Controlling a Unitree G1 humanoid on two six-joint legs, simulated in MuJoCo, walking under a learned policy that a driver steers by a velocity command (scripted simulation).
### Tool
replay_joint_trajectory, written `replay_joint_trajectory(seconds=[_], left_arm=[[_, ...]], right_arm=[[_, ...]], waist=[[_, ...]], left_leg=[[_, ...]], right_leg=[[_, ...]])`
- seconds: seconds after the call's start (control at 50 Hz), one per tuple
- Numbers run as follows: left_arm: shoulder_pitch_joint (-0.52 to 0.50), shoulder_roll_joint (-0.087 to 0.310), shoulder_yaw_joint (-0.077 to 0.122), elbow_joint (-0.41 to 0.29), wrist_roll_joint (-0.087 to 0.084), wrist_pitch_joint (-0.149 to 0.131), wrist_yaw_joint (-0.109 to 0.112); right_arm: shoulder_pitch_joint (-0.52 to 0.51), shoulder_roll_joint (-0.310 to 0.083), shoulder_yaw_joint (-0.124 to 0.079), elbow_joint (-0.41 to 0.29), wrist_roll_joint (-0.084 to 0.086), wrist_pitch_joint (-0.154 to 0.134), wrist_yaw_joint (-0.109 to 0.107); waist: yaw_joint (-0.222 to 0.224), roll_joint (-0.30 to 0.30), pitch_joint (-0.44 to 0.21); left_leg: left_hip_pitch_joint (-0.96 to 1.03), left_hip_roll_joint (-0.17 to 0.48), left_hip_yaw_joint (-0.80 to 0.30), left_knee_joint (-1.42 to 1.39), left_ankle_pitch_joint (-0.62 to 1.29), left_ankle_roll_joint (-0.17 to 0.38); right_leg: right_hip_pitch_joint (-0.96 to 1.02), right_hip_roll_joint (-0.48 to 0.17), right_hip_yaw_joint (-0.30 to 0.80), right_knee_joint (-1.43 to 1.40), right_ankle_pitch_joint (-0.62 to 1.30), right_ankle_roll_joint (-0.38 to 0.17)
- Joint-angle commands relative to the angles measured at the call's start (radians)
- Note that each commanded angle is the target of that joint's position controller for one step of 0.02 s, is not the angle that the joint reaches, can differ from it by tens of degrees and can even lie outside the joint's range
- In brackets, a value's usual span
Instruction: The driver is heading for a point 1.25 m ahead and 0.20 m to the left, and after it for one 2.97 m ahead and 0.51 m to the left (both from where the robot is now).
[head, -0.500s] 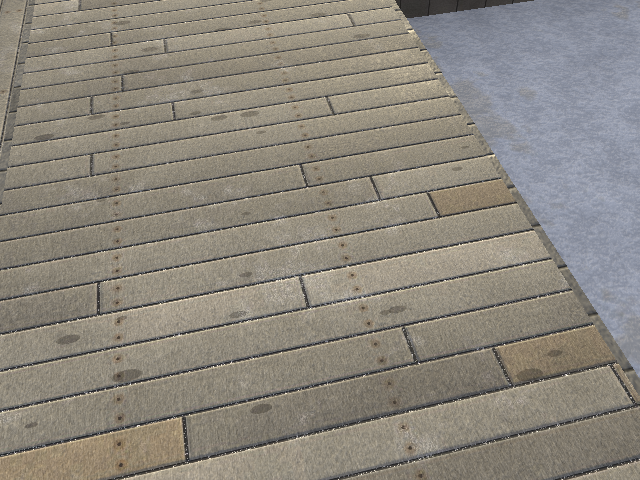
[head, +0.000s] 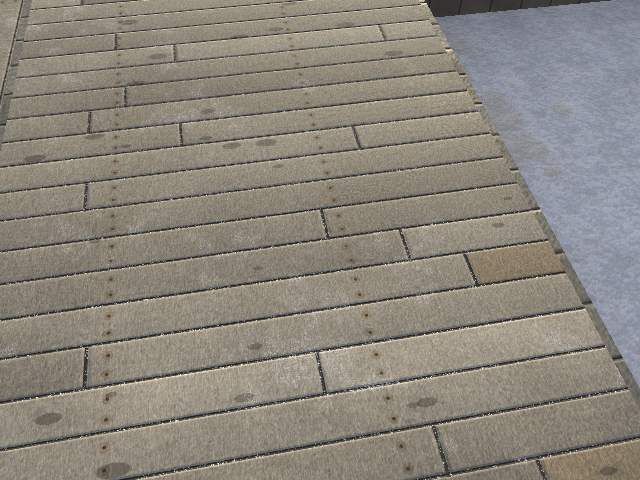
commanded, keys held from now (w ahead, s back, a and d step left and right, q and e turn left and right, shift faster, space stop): w+q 0.12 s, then q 0.36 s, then no key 0.52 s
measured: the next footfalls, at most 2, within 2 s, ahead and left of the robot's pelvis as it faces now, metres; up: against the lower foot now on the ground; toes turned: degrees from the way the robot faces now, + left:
right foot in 0.36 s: +0.37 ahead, -0.09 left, +0.00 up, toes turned +12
left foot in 0.80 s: +0.22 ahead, +0.08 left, +0.00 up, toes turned +20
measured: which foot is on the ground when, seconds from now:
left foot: down 0.00-0.38, up 0.40-0.78, down 0.80-1.00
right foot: up 0.00-0.34, down 0.36-0.80, up 0.82-1.00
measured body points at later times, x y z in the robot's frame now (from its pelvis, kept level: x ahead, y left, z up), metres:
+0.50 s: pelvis +0.22 -0.04 +0.00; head +0.27 -0.05 +0.44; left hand +0.31 +0.24 -0.11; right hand +0.33 -0.30 -0.15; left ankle +0.11 +0.05 -0.65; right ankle +0.33 -0.10 -0.73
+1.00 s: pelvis +0.22 -0.02 +0.01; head +0.22 +0.00 +0.46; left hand +0.18 +0.23 -0.14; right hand +0.40 -0.20 -0.11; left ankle +0.18 +0.06 -0.73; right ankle +0.28 -0.13 -0.72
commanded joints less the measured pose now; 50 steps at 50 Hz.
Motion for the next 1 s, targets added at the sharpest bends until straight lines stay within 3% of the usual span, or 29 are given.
replay_joint_trajectory(seconds=[0.02, 0.08, 0.12, 0.16, 0.2, 0.26, 0.3, 0.34, 0.36, 0.38, 0.4, 0.42, 0.44, 0.46, 0.48, 0.5, 0.56, 0.66, 0.74, 0.78, 0.8, 0.82, 0.84, 0.86, 0.88, 0.94, 1.0], left_arm=[[0.057, 0.036, 0.012, -0.060, 0.021, 0.015, -0.010], [-0.046, 0.051, 0.014, -0.113, 0.020, 0.035, -0.014], [-0.162, 0.064, 0.015, -0.160, 0.014, 0.039, -0.015], [-0.238, 0.062, 0.012, -0.192, 0.006, 0.039, -0.012], [-0.278, 0.055, 0.007, -0.213, -0.001, 0.038, -0.007], [-0.326, 0.067, 0.004, -0.242, -0.010, 0.033, 0.002], [-0.285, 0.093, 0.008, -0.241, -0.011, 0.024, 0.009], [-0.144, 0.132, 0.022, -0.203, -0.011, 0.007, 0.021], [-0.045, 0.175, 0.033, -0.185, 0.006, -0.012, 0.029], [0.041, 0.247, 0.042, -0.203, 0.025, -0.017, 0.036], [-0.001, 0.283, 0.054, -0.220, -0.005, 0.006, 0.024], [-0.081, 0.193, 0.040, -0.256, -0.015, 0.025, 0.019], [-0.142, 0.109, 0.016, -0.272, -0.017, 0.034, 0.024], [-0.180, 0.089, 0.005, -0.275, -0.008, 0.044, 0.032], [-0.178, 0.098, 0.005, -0.270, -0.003, 0.048, 0.041], [-0.159, 0.113, 0.010, -0.260, 0.000, 0.049, 0.043], [-0.116, 0.132, 0.015, -0.243, 0.003, 0.037, 0.035], [-0.126, 0.150, 0.019, -0.238, 0.006, 0.053, 0.024], [-0.089, 0.186, 0.030, -0.220, 0.006, 0.082, 0.012], [-0.078, 0.194, 0.031, -0.207, -0.007, 0.098, 0.011], [-0.045, 0.176, 0.029, -0.195, -0.004, 0.103, 0.008], [-0.009, 0.090, 0.009, -0.216, -0.002, 0.101, -0.002], [-0.045, 0.080, 0.006, -0.220, -0.019, 0.110, 0.012], [-0.079, 0.116, 0.014, -0.213, -0.020, 0.121, 0.013], [-0.060, 0.105, 0.015, -0.200, -0.021, 0.124, 0.008], [0.004, 0.102, 0.017, -0.145, -0.003, 0.117, 0.011], [-0.017, 0.075, 0.005, -0.135, -0.017, 0.112, 0.024]], right_arm=[[0.095, -0.061, -0.004, -0.004, 0.007, -0.022, -0.010], [0.137, -0.116, -0.014, -0.007, 0.010, -0.026, -0.015], [0.174, -0.115, -0.014, -0.010, 0.011, -0.022, -0.013], [0.207, -0.114, -0.013, -0.012, 0.009, -0.019, -0.012], [0.242, -0.123, -0.015, -0.012, 0.008, -0.013, -0.013], [0.266, -0.129, -0.018, -0.027, 0.000, 0.006, -0.023], [0.232, -0.140, -0.025, -0.052, -0.007, 0.016, -0.033], [0.162, -0.167, -0.038, -0.085, 0.000, 0.014, -0.036], [0.146, -0.146, -0.035, -0.108, 0.018, 0.007, -0.031], [0.191, -0.077, -0.019, -0.159, 0.037, 0.005, -0.038], [0.365, -0.084, -0.028, -0.155, 0.057, 0.029, -0.053], [0.365, -0.132, -0.034, -0.107, 0.021, 0.056, -0.058], [0.262, -0.133, -0.037, -0.116, -0.004, 0.069, -0.043], [0.206, -0.120, -0.039, -0.134, -0.010, 0.078, -0.030], [0.166, -0.115, -0.039, -0.149, -0.018, 0.091, -0.017], [0.176, -0.100, -0.035, -0.148, -0.022, 0.103, -0.008], [0.177, -0.093, -0.032, -0.156, -0.013, 0.118, -0.006], [0.075, -0.082, -0.007, -0.190, -0.014, 0.139, 0.001], [0.038, -0.093, 0.009, -0.205, -0.005, 0.131, -0.001], [0.093, -0.087, 0.016, -0.185, -0.008, 0.114, -0.005], [0.088, -0.109, 0.018, -0.188, -0.015, 0.100, -0.008], [0.091, -0.161, 0.017, -0.206, -0.032, 0.087, -0.016], [0.005, -0.197, 0.010, -0.216, -0.015, 0.082, -0.023], [-0.033, -0.136, 0.026, -0.214, -0.023, 0.072, -0.028], [-0.072, -0.108, 0.038, -0.209, -0.020, 0.062, -0.035], [-0.055, -0.099, 0.045, -0.187, -0.004, 0.043, -0.047], [-0.009, -0.097, 0.047, -0.149, 0.001, 0.039, -0.050]], waist=[[0.033, 0.034, -0.033], [0.031, 0.050, -0.010], [0.003, 0.061, 0.017], [-0.018, 0.070, 0.026], [-0.036, 0.088, -0.007], [-0.059, 0.123, -0.046], [-0.037, 0.136, -0.058], [0.031, 0.116, -0.094], [0.070, 0.051, -0.161], [0.062, -0.114, -0.318], [-0.014, -0.290, -0.478], [-0.040, -0.123, -0.414], [-0.027, -0.039, -0.266], [-0.038, -0.040, -0.186], [-0.037, -0.090, -0.137], [-0.036, -0.114, -0.128], [-0.047, -0.087, -0.168], [-0.027, -0.132, -0.146], [0.002, -0.145, -0.131], [-0.032, -0.107, -0.110], [-0.028, -0.048, -0.084], [-0.001, 0.169, -0.127], [0.000, 0.266, -0.012], [0.010, 0.177, 0.028], [0.038, 0.171, 0.013], [0.042, 0.149, -0.060], [0.018, 0.134, -0.094]], left_leg=[[0.118, 0.272, -0.365, -0.270, 0.161, 0.155], [0.083, 0.245, -0.324, -0.301, 0.164, 0.164], [0.088, 0.231, -0.325, -0.320, 0.142, 0.156], [0.110, 0.213, -0.297, -0.270, 0.358, 0.130], [0.145, 0.194, -0.263, -0.185, 0.573, 0.100], [0.202, 0.183, -0.286, -0.092, 0.637, 0.072], [0.217, 0.181, -0.327, -0.022, 0.618, 0.043], [0.196, 0.148, -0.348, 0.125, 0.588, -0.001], [0.114, 0.091, -0.325, 0.300, 0.445, -0.028], [-0.043, 0.010, -0.227, 0.569, -0.126, -0.047], [-0.152, -0.067, -0.155, 0.788, -0.559, -0.059], [-0.188, 0.010, -0.170, 0.865, -0.481, -0.061], [-0.204, 0.035, -0.160, 0.844, -0.405, -0.077], [-0.205, 0.061, -0.151, 0.802, -0.358, -0.093], [-0.208, 0.079, -0.144, 0.777, -0.321, -0.107], [-0.175, 0.065, -0.128, 0.785, -0.296, -0.115], [-0.151, 0.044, -0.136, 0.743, -0.275, -0.117], [-0.081, 0.062, -0.103, 0.465, -0.250, -0.105], [0.029, 0.050, -0.052, 0.242, -0.269, -0.083], [0.178, 0.049, -0.044, -0.001, -0.130, -0.047], [0.230, 0.096, -0.127, -0.136, -0.080, -0.030], [0.289, 0.342, -0.421, -0.269, -0.155, 0.004], [-0.002, 0.450, -0.512, -0.307, -0.106, 0.095], [-0.055, 0.385, -0.426, -0.295, -0.068, 0.096], [-0.033, 0.335, -0.354, -0.279, -0.011, 0.075], [0.124, 0.262, -0.235, -0.178, 0.356, 0.054], [0.203, 0.271, -0.234, -0.107, 0.469, 0.058]], right_leg=[[-0.160, -0.068, 0.044, -0.059, 0.035, 0.029], [-0.208, -0.071, 0.018, -0.180, 0.101, 0.071], [-0.257, -0.074, 0.010, -0.293, 0.182, 0.095], [-0.256, -0.049, -0.002, -0.390, 0.251, 0.105], [-0.220, -0.012, -0.014, -0.448, 0.285, 0.101], [-0.182, 0.033, -0.007, -0.514, 0.284, 0.088], [-0.103, 0.046, 0.026, -0.604, 0.246, 0.074], [0.080, 0.056, 0.033, -0.764, 0.307, 0.052], [0.262, -0.039, 0.083, -0.810, 0.500, 0.028], [0.499, -0.338, 0.301, -0.707, 0.995, -0.017], [0.581, -0.517, 0.537, -0.705, 1.163, -0.178], [0.454, -0.466, 0.515, -0.756, 0.879, -0.187], [0.316, -0.374, 0.375, -0.807, 0.675, -0.158], [0.224, -0.309, 0.280, -0.855, 0.559, -0.123], [0.172, -0.271, 0.208, -0.882, 0.537, -0.116], [0.128, -0.245, 0.162, -0.892, 0.573, -0.121], [0.131, -0.252, 0.120, -0.889, 0.637, -0.155], [0.083, -0.234, 0.083, -0.938, 0.288, -0.144], [0.072, -0.245, 0.114, -0.933, 0.125, -0.141], [-0.001, -0.231, 0.099, -0.894, 0.107, -0.087], [-0.053, -0.202, 0.071, -0.855, 0.076, -0.023], [-0.116, -0.113, -0.029, -0.646, -0.068, 0.050], [-0.071, -0.006, -0.044, -0.616, -0.174, 0.073], [0.015, -0.032, 0.021, -0.529, -0.114, 0.073], [0.017, -0.008, 0.016, -0.516, -0.079, 0.068], [0.039, 0.006, 0.007, -0.515, -0.048, 0.071], [0.089, 0.006, 0.006, -0.661, -0.040, 0.083]])
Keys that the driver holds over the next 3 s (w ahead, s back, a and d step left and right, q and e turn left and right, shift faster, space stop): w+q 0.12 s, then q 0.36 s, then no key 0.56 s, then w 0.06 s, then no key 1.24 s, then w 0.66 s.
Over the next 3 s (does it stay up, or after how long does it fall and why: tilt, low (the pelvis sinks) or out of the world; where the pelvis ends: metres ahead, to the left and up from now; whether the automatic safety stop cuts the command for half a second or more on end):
stays up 0.41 0.05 -0.01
